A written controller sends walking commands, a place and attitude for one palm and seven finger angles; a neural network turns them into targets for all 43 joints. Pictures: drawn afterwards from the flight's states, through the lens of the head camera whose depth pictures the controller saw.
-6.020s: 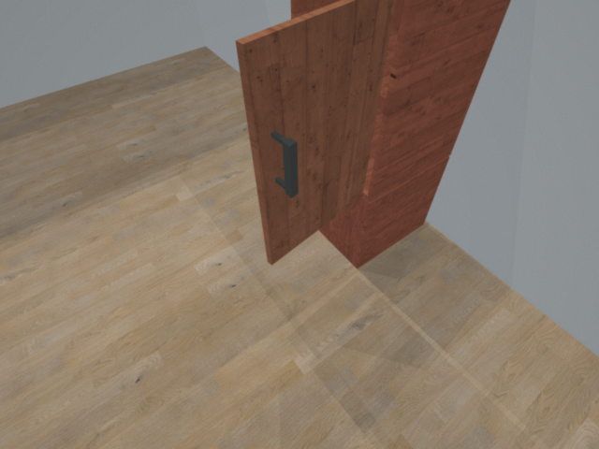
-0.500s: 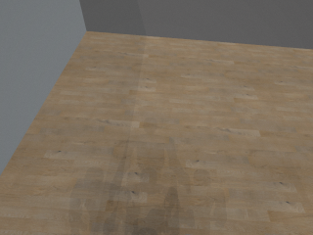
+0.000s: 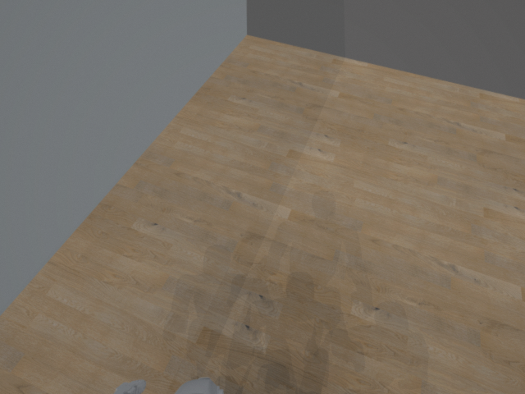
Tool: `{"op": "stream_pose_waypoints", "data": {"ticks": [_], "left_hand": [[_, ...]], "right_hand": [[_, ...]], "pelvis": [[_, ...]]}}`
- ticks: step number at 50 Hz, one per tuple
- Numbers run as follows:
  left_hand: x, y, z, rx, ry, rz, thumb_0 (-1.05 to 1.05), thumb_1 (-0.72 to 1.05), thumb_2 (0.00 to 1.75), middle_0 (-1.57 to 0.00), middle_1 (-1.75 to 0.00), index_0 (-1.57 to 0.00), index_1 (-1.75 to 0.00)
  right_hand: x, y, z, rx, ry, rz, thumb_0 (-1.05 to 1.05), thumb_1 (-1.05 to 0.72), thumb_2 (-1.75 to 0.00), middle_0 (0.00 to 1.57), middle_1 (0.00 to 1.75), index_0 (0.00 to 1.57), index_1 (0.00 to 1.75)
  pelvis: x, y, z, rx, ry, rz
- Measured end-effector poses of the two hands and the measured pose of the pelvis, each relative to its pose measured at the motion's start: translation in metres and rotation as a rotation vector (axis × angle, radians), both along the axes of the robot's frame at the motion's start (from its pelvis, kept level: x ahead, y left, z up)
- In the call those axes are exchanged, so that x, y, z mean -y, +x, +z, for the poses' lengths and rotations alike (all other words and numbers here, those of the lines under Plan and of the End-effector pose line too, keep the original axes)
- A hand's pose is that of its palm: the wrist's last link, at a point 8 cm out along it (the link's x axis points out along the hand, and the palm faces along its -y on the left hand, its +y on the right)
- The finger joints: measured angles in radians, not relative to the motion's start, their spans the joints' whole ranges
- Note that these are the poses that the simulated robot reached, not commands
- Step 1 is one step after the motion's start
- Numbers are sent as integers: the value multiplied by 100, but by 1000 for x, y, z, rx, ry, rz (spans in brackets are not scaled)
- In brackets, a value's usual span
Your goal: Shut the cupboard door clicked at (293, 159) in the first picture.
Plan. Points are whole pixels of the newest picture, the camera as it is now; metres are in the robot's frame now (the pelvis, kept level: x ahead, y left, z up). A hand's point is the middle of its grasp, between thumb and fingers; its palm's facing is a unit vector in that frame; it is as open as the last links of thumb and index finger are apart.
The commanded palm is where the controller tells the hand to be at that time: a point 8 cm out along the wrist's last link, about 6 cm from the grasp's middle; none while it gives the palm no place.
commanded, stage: walk to a spot facing it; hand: left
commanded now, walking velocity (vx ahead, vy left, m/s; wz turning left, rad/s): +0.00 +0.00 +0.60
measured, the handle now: out of the picture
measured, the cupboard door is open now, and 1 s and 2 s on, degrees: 97 97 97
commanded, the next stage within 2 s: none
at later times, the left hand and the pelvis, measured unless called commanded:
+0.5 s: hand out of the picture +0.06 +0.18 -0.15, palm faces +0.27 -0.91 -0.30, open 7.3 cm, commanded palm none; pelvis +0.04 -0.05 -0.01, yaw +17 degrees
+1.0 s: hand out of the picture +0.02 +0.18 -0.16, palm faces +0.56 -0.78 -0.26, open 7.3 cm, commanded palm none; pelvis +0.06 -0.06 +0.00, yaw +35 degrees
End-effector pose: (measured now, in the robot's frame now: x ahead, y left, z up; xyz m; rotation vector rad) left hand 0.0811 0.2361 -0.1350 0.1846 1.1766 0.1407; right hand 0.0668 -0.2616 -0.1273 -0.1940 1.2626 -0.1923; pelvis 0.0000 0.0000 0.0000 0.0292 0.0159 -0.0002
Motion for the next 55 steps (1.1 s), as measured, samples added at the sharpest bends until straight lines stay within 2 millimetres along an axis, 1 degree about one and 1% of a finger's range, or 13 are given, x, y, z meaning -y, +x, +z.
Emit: {"op": "stream_pose_waypoints", "data": {"ticks": [4, 6, 8, 14, 20, 22, 26, 32, 35, 38, 42, 49, 55], "left_hand": [[-24, -26, -20, -61, -1, 80, 0, 91, 90, -20, -30, -21, -30], [-34, -36, -24, -99, 14, 109, 0, 91, 90, -20, -30, -21, -30], [-39, -39, -21, -113, 28, 136, 0, 91, 90, -20, -30, -20, -30], [-37, -33, 1, -66, 55, 192, 1, 91, 90, -20, -30, -20, -30], [-13, -25, 11, 0, 95, 227, 1, 91, 90, -20, -30, -20, -30], [-1, -29, 12, 7, 107, 242, 1, 91, 90, -20, -30, -20, -30], [24, -44, 16, -27, 79, 292, 0, 91, 90, -20, -30, -20, -30], [49, -67, 8, -61, 8, 379, 1, 91, 90, -20, -30, -21, -30], [48, -84, -3, -71, -15, 439, 0, 91, 90, -20, -30, -21, -30], [41, -104, -20, -86, -35, 504, 0, 91, 90, -20, -30, -21, -30], [29, -116, -22, -118, -20, 560, 1, 91, 90, -20, -30, -21, -30], [20, -101, 3, -42, 30, 609, 1, 91, 90, -20, -30, -20, -30], [33, -83, 12, 32, 98, 639, 1, 91, 90, -20, -30, -20, -30]], "right_hand": [[-8, 60, 1, 110, -38, 107, 0, -91, -90, 19, 30, 20, 30], [-13, 78, 3, 145, -45, 144, 0, -91, -90, 19, 30, 20, 30], [-16, 88, 7, 154, -48, 172, 0, -91, -90, 19, 30, 20, 30], [-17, 97, 4, 98, -21, 236, 0, -91, -90, 20, 30, 20, 30], [2, 103, -18, 39, 34, 265, 0, -90, -90, 20, 30, 20, 30], [10, 109, -25, 22, 42, 274, 0, -90, -90, 20, 30, 20, 30], [15, 124, -20, -2, 46, 311, 0, -91, -90, 20, 30, 20, 30], [2, 154, -4, -1, 34, 403, 0, -91, -90, 19, 30, 20, 30], [-15, 173, -1, 20, 19, 472, 0, -91, -90, 19, 30, 20, 30], [-35, 192, -3, 76, 2, 539, 0, -91, -90, 19, 30, 20, 30], [-49, 200, 4, 99, -10, 595, 0, -91, -90, 19, 30, 20, 30], [-44, 199, 4, 42, -7, 641, 0, -91, -90, 20, 30, 20, 30], [-23, 215, -18, -10, 21, 665, 0, -90, -90, 20, 30, 20, 30]], "pelvis": [[-10, 10, -15, -1, -18, 54], [-10, 12, -17, 1, -14, 70], [-8, 14, -15, -2, -19, 89], [5, 20, -4, -7, -34, 155], [35, 30, -11, -11, -20, 231], [43, 32, -13, -6, -12, 253], [50, 37, -5, 3, -2, 314], [54, 46, 2, -5, 12, 395], [50, 47, -2, -4, 3, 438], [41, 47, -14, -5, -15, 486], [42, 47, -12, 0, -16, 525], [53, 55, 0, 3, -39, 594], [75, 74, -10, -8, -22, 666]]}}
